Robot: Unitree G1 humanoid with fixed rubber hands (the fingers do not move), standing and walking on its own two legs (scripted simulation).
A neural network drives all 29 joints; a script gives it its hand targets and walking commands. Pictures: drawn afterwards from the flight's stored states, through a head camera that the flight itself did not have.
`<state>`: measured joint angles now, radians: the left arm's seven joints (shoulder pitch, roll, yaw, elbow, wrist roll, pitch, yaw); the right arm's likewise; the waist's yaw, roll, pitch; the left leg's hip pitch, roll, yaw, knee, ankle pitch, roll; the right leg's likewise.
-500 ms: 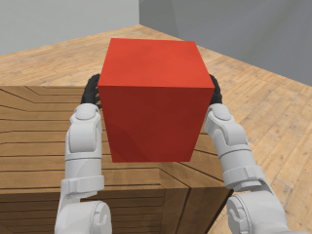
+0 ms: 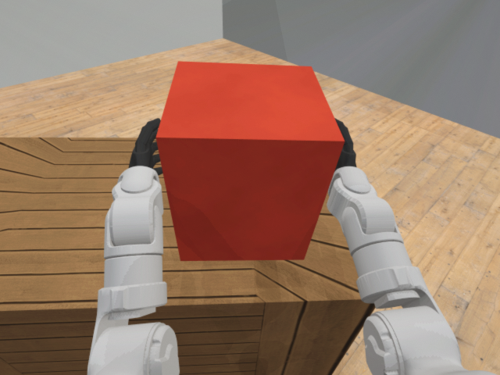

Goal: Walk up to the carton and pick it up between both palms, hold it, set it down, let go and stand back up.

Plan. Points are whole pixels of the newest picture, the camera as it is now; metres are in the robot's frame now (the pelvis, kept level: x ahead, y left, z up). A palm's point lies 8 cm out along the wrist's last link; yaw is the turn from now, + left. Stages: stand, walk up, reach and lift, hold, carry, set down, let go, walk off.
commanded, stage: hold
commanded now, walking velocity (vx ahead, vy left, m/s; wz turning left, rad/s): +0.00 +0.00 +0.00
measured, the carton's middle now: (244, 165) +0.39 +0.01 +0.18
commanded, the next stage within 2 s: set down in 0.80 s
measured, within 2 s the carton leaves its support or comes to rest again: neither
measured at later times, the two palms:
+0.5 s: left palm (145, 170) +0.36 +0.15 +0.20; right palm (341, 169) +0.36 -0.15 +0.19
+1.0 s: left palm (137, 172) +0.36 +0.17 +0.20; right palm (333, 168) +0.37 -0.13 +0.19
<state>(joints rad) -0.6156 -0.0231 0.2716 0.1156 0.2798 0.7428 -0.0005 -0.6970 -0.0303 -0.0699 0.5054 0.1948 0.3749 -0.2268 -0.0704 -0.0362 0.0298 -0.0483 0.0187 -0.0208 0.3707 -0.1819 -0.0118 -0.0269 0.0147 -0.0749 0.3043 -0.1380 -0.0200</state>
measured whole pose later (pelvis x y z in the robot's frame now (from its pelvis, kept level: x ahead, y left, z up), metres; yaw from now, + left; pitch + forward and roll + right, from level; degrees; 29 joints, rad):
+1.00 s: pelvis +0.00 +0.00 +0.00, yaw +0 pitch -10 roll -1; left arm -0.64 -0.04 0.33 0.15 0.32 0.67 -0.04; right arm -0.72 0.00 -0.08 0.56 0.13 0.30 -0.22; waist -0.05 -0.05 0.08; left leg -0.01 0.02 -0.02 0.37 -0.18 -0.01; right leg 0.01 0.01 -0.08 0.31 -0.14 -0.02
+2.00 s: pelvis +0.02 +0.00 +0.00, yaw +0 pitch -3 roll -1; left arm -0.59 -0.05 0.30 0.57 0.27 0.22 0.04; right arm -0.64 0.05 -0.31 0.85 -0.11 -0.11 -0.12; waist 0.00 -0.03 0.03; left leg -0.11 0.02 -0.03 0.35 -0.19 -0.01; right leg -0.09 0.01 -0.08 0.27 -0.14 -0.02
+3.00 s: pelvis +0.04 +0.00 +0.00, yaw -2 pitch +9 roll -1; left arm -0.65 -0.05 0.38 0.92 0.27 -0.09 0.08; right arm -0.71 0.05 -0.50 1.02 -0.31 -0.28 -0.07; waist 0.04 0.00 -0.06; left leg -0.32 0.03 0.01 0.36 -0.20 -0.02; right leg -0.30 0.03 -0.04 0.29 -0.14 -0.02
